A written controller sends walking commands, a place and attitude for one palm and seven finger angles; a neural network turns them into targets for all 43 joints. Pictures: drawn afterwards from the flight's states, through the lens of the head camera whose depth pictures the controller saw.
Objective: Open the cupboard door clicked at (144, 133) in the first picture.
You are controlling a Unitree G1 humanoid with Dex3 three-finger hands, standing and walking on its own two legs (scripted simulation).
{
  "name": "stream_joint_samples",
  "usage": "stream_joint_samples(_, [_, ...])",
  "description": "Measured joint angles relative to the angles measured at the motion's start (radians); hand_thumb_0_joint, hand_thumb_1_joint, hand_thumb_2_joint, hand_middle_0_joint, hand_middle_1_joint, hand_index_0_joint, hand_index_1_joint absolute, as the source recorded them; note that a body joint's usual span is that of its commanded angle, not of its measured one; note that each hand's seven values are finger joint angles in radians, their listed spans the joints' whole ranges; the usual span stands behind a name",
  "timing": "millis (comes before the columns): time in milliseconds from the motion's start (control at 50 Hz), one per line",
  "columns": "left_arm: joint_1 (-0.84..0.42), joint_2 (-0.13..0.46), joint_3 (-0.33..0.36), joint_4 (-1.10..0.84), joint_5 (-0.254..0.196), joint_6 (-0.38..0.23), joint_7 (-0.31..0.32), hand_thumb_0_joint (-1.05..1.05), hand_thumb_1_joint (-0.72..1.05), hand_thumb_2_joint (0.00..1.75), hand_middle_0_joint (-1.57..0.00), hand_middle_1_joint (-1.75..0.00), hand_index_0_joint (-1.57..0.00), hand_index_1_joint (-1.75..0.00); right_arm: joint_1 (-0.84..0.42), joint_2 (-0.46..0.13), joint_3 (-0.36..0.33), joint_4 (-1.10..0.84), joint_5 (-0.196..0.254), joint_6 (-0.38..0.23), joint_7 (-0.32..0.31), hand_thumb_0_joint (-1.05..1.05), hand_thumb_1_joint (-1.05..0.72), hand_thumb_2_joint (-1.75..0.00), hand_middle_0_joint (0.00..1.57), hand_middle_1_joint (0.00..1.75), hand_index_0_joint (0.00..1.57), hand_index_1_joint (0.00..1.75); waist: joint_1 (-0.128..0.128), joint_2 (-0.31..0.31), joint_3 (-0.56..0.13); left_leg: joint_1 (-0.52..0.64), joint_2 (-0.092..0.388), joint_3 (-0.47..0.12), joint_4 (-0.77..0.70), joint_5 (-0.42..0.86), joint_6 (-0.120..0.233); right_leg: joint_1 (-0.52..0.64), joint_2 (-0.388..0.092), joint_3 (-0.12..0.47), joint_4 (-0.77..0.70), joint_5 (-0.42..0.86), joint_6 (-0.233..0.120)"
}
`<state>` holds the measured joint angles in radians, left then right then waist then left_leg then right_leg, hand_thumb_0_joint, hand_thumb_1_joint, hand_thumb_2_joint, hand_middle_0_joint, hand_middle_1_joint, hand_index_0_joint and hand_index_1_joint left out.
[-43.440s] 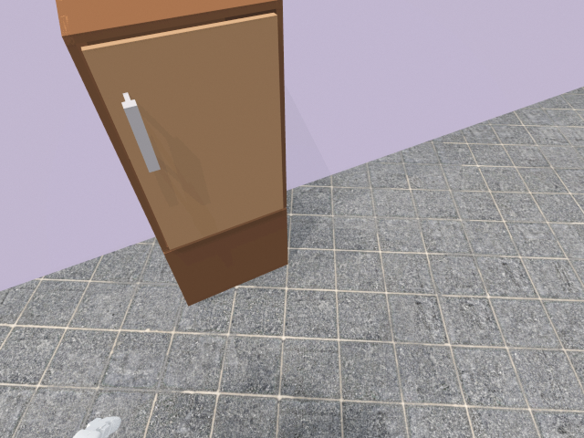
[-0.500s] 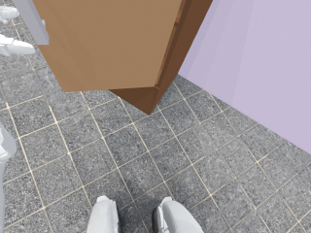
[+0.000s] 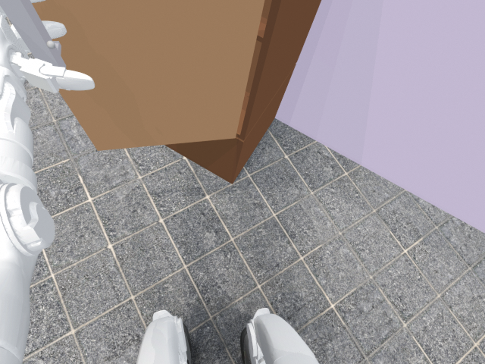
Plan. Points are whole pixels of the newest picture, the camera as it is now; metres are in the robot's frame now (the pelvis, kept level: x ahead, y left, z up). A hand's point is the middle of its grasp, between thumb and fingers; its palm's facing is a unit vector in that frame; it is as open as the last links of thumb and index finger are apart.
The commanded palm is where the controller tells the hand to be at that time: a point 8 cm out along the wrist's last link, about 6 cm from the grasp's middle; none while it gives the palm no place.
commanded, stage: slide the fingers in behind the handle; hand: left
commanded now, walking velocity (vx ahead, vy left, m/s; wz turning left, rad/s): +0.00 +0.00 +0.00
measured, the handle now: (32, 17) +0.62 +0.22 +0.11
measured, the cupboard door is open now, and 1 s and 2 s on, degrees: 40 40 55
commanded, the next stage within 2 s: close the thumb around the handle in 0.54 s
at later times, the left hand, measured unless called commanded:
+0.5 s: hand (51, 43) +0.58 +0.20 +0.10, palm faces +0.06 -1.00 -0.01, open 13.9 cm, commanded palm +0.56 +0.22 +0.10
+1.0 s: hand (47, 48) +0.57 +0.20 +0.10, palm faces +0.06 -1.00 +0.00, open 10.3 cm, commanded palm +0.55 +0.23 +0.10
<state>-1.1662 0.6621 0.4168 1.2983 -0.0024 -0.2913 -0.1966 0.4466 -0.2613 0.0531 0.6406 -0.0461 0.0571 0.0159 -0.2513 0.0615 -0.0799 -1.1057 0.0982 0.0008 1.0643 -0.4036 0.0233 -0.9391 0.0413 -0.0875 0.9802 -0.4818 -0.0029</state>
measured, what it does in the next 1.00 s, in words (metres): stands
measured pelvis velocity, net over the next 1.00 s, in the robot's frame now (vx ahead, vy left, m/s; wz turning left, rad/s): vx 0.01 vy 0.00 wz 0.00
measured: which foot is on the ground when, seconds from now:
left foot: down 0.00-1.00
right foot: down 0.00-1.00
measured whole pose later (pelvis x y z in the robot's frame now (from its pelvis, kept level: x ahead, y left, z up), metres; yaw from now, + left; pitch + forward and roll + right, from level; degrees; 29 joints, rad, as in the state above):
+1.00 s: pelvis +0.01 +0.00 +0.00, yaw +0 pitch +25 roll -5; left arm -1.12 0.64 0.43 1.29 -0.03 -0.29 -0.21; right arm 0.45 -0.26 0.05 0.65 -0.04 0.06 0.01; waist -0.24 0.06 -0.09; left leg -1.07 0.10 0.00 1.05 -0.41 0.02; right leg -0.91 0.04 -0.08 0.96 -0.48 0.00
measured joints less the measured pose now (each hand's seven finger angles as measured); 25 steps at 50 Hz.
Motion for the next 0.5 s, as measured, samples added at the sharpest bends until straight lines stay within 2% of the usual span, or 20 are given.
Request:
stream_joint_samples(80, [-0.011,0.013,0.022,0.028,-0.005,0.005,0.005,-0.02,-0.5,0.3,-0.29,-1.2,-0.3,-1.2,0.004,0.003,0.007,0.006,0.005,0.0,-0.002,0.01,-0.91,-0.9,0.2,0.3,0.21,0.3,-0.003,0.0,0.002,0.002,0.004,0.0,-0.002,0.002,-0.004,-0.002,0.004,0.001,0.004,0.0,-0.005])
stream_joint_samples(340, [-0.035,0.047,0.01,0.039,-0.006,0.007,-0.022,-0.02,-0.5,0.3,-0.3,-1.2,-0.31,-1.2,0.009,-0.009,-0.001,0.017,0.01,-0.011,-0.013,0.01,-0.91,-0.9,0.2,0.3,0.21,0.3,-0.007,-0.009,0.001,-0.02,0.01,-0.017,0.007,0.002,-0.018,-0.021,0.013,-0.013,0.014,-0.006,-0.018])
stream_joint_samples(500, [-0.021,0.035,0.002,0.014,-0.012,0.016,-0.024,-0.02,-0.5,0.3,-0.3,-1.2,-0.32,-1.21,0.004,-0.015,-0.008,0.013,0.009,-0.011,-0.012,0.01,-0.91,-0.9,0.2,0.3,0.21,0.3,-0.002,-0.01,-0.003,-0.016,0.009,-0.016,0.003,-0.001,-0.018,-0.015,0.012,-0.012,0.007,-0.008,-0.017])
